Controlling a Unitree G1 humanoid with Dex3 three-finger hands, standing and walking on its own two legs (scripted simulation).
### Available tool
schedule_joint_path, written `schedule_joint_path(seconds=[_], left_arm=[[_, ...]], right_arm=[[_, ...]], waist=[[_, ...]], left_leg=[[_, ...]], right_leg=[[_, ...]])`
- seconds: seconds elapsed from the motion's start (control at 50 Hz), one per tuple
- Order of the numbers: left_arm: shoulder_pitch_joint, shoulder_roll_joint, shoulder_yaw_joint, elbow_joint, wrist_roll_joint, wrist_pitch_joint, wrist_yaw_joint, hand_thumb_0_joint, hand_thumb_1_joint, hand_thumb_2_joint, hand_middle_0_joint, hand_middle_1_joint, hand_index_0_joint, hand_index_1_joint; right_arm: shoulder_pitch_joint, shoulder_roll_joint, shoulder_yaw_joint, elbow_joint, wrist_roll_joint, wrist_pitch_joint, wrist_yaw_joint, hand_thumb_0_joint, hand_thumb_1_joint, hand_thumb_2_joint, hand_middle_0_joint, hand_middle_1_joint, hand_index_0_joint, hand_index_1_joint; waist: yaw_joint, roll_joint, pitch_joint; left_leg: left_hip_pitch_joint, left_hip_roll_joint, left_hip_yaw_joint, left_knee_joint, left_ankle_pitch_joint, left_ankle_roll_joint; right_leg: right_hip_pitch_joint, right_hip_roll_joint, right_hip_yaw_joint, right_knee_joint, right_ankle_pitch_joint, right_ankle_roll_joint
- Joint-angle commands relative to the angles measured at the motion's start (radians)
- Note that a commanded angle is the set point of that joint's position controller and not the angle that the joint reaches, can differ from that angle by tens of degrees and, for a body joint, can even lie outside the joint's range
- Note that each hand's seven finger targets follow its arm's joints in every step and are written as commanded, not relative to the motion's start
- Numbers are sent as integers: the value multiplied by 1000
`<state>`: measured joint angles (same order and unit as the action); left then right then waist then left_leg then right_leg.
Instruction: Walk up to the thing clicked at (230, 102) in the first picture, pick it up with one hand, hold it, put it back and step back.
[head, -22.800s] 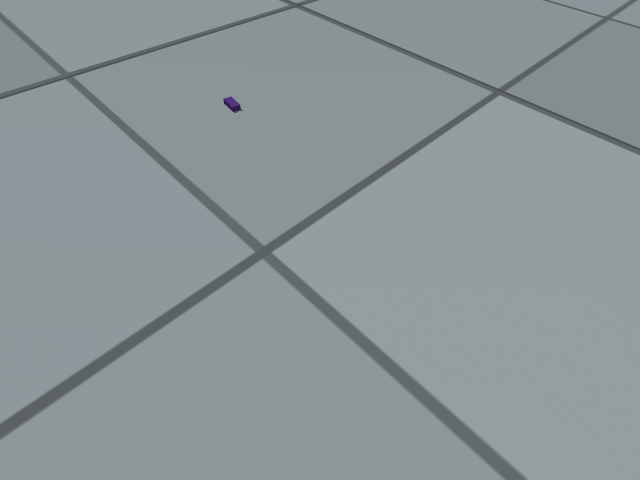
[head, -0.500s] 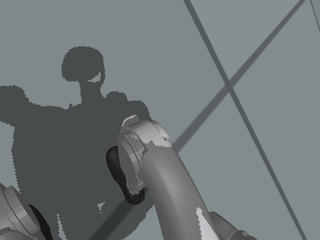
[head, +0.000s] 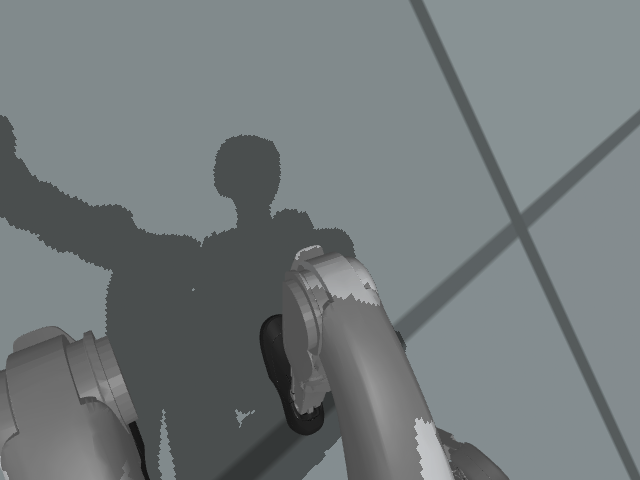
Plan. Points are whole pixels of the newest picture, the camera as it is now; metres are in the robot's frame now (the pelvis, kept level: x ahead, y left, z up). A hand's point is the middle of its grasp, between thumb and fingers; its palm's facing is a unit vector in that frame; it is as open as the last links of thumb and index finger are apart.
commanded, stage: settle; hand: left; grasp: from above
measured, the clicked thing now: out of the picture +0.49 +0.33 -0.26
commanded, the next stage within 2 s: lift in 0.30 s
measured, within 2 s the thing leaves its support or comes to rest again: neither
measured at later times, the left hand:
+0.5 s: hand out of the picture +0.47 +0.30 -0.15, palm faces -0.42 -0.13 -0.90, open 7.7 cm
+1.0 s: hand out of the picture +0.40 +0.32 -0.02, palm faces -0.43 -0.15 -0.89, open 7.7 cm
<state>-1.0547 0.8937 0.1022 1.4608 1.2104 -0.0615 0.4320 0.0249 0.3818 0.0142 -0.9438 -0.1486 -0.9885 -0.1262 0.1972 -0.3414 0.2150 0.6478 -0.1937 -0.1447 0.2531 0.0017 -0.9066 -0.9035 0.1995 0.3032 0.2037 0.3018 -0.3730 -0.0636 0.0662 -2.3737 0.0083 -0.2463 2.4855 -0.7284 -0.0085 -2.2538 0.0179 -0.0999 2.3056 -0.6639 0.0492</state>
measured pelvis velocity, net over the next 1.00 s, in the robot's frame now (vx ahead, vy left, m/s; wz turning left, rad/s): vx -0.01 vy -0.01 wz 0.15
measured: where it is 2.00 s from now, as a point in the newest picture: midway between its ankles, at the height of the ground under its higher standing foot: (221, 438)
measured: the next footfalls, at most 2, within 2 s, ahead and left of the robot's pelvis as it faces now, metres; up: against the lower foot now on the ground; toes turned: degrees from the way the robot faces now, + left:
none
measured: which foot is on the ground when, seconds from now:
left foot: down 0.00-1.00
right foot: down 0.00-1.00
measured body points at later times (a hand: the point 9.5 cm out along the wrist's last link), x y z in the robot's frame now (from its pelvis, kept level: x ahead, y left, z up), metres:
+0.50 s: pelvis -0.01 -0.01 +0.01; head +0.24 +0.07 +0.37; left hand +0.49 +0.31 -0.10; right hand +0.06 -0.28 -0.09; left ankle +0.05 +0.13 -0.29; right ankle +0.12 -0.14 -0.29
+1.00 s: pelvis -0.01 -0.01 +0.09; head +0.19 +0.06 +0.48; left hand +0.42 +0.33 +0.03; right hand +0.11 -0.28 -0.02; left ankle +0.05 +0.13 -0.29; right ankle +0.12 -0.14 -0.29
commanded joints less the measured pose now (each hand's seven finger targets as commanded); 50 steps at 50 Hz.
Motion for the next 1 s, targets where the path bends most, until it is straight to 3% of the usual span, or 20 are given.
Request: schedule_joint_path(seconds=[0.0,0.04,0.06,0.12,0.18,0.24,0.32,0.34,0.36,0.38,0.4,0.42,0.44,0.46,0.54,0.64,0.78,0.84,0.9,0.98], left_arm=[[-346,81,-46,-214,-18,3,-25,0,965,233,-1255,-255,-1287,-225],[-349,82,-57,-208,-29,-1,-47,0,990,262,-1295,-249,-1318,-228],[-340,135,-21,-232,-20,-5,-51,0,1012,262,-1307,-252,-1332,-230],[-391,60,-64,-257,-19,-9,-83,0,1045,290,-1338,-249,-1359,-231],[-383,93,-49,-233,-17,-15,-82,0,1030,298,-1331,-246,-1350,-229],[-393,126,-27,-202,-2,-20,-88,0,1028,293,-1328,-242,-1348,-224],[-414,132,-18,-230,-5,-27,-88,0,1001,286,-1308,-229,-1325,-214],[-423,141,-17,-243,-1,-30,-87,0,1038,223,-1327,-291,-1369,-248],[-425,151,-5,-256,-1,-30,-85,0,986,239,-1262,-211,-1289,-169],[-376,122,-16,-209,-4,-24,-91,0,1020,183,-1302,-280,-1350,-232],[-397,137,-8,-249,-14,-24,-94,0,980,206,-1243,-205,-1280,-168],[-395,139,-12,-248,-14,-24,-102,0,988,191,-1294,-257,-1334,-216],[-401,141,-13,-265,-20,-25,-111,0,929,203,-1221,-184,-1254,-154],[-394,157,2,-304,-29,-24,-116,0,961,195,-1276,-245,-1313,-208],[-343,126,-4,-377,-63,-8,-170,0,990,160,-1214,-317,-1282,-246],[-272,102,-6,-474,-84,2,-225,0,993,163,-1215,-301,-1281,-232],[-194,65,-10,-644,-118,9,-282,0,957,235,-1180,-347,-1242,-281],[-149,9,-43,-679,-137,15,-297,0,948,270,-1172,-371,-1232,-308],[-97,-3,-50,-736,-163,21,-318,0,908,247,-1146,-345,-1202,-285],[-17,-63,-81,-803,-185,33,-337,0,930,245,-1144,-368,-1208,-301]], right_arm=[[229,-304,-140,27,22,30,-14,0,-897,-899,200,300,199,300],[224,-298,-146,20,31,39,-21,0,-901,-901,200,300,199,300],[238,-302,-154,35,31,46,-24,0,-901,-901,200,300,199,300],[232,-284,-164,24,40,66,-28,0,-898,-900,200,300,199,300],[222,-269,-163,27,46,78,-40,0,-897,-900,200,300,199,300],[224,-260,-161,18,40,92,-54,0,-895,-899,200,300,200,300],[203,-253,-161,-3,42,95,-71,0,-893,-897,200,300,200,300],[200,-246,-162,-7,44,98,-74,0,-917,-909,199,300,199,300],[206,-251,-165,-7,47,101,-79,0,-876,-890,201,299,200,299],[202,-242,-169,-11,47,102,-79,0,-916,-908,199,300,199,300],[202,-240,-170,-10,47,104,-83,0,-876,-890,201,299,200,299],[200,-232,-171,-9,47,110,-86,0,-916,-908,199,300,199,300],[203,-231,-176,-7,50,114,-90,0,-879,-891,201,300,200,300],[207,-233,-179,-6,54,117,-96,0,-915,-907,199,300,199,300],[215,-232,-207,-12,76,138,-110,0,-903,-902,200,300,200,300],[210,-216,-237,-22,99,172,-136,0,-900,-900,200,299,200,299],[211,-193,-281,-38,131,203,-165,0,-898,-899,200,300,200,299],[190,-176,-289,-46,140,209,-176,0,-897,-899,200,300,200,300],[164,-172,-298,-60,154,211,-190,0,-896,-899,200,300,200,300],[139,-155,-308,-70,173,212,-206,0,-891,-897,200,300,200,300]], waist=[[-48,552,-680],[-27,515,-688],[-10,534,-716],[-12,541,-753],[9,501,-762],[6,430,-743],[24,462,-771],[30,463,-804],[38,470,-827],[35,453,-804],[40,439,-819],[42,431,-834],[43,418,-835],[61,435,-858],[86,442,-912],[120,412,-901],[166,371,-959],[174,360,-937],[192,347,-916],[209,337,-928]], left_leg=[[591,14,125,-273,313,-2],[566,9,129,-296,256,4],[576,7,130,-297,267,1],[629,4,132,-305,308,-5],[588,-3,151,-308,277,5],[523,-11,174,-290,252,18],[550,-15,185,-309,255,13],[562,-11,184,-310,253,13],[569,-16,187,-314,260,13],[553,-16,193,-316,249,16],[545,-16,199,-317,245,20],[528,-13,202,-312,227,23],[511,-13,207,-311,221,27],[527,-17,212,-322,232,25],[583,-19,211,-364,259,20],[609,-24,228,-400,266,24],[709,-23,228,-492,274,28],[751,-19,224,-546,229,30],[779,-18,205,-617,169,30],[870,-7,183,-712,163,31]], right_leg=[[295,32,-129,-178,300,-93],[304,29,-120,-189,263,-90],[313,25,-118,-181,268,-91],[289,21,-113,-171,292,-94],[318,23,-98,-175,276,-89],[356,26,-85,-202,252,-85],[346,20,-84,-200,237,-92],[360,25,-81,-197,234,-93],[359,19,-83,-197,240,-91],[374,21,-77,-209,232,-90],[389,20,-72,-221,233,-85],[410,26,-58,-225,210,-88],[421,26,-50,-238,201,-86],[425,20,-55,-242,212,-86],[434,16,-57,-254,229,-95],[457,9,-36,-303,226,-99],[507,-1,-14,-373,229,-97],[513,-1,-9,-420,189,-95],[521,-1,-7,-458,144,-95],[581,-2,-4,-501,173,-81]])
